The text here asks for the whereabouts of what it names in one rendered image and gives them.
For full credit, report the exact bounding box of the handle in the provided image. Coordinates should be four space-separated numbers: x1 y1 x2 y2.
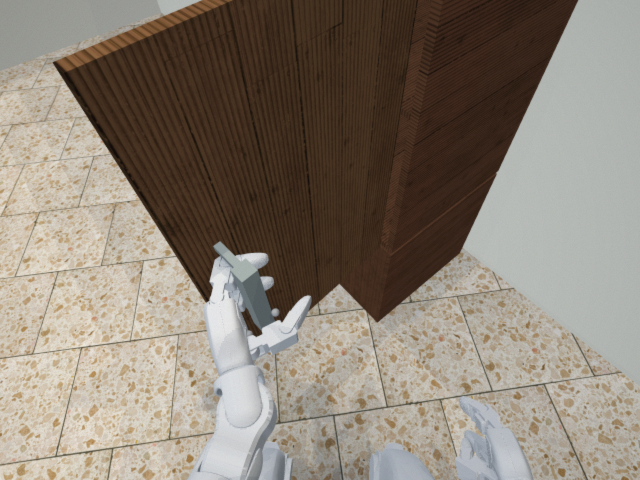
213 241 275 331

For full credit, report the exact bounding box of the left robot forearm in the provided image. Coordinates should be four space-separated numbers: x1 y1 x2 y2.
187 365 277 480

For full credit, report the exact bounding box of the right robot thigh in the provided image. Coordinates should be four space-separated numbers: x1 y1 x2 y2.
369 449 435 480

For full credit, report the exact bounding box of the robot thigh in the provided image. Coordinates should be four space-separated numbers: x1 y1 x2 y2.
258 447 293 480
369 449 435 480

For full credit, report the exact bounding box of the left robot thigh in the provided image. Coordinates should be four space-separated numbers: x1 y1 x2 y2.
258 447 293 480

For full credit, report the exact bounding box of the robot right hand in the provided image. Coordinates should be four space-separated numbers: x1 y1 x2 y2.
455 396 534 480

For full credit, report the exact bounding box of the robot left hand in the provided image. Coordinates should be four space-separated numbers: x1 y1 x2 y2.
204 253 312 377

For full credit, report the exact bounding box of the cupboard door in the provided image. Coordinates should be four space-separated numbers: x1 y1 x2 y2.
52 0 418 337

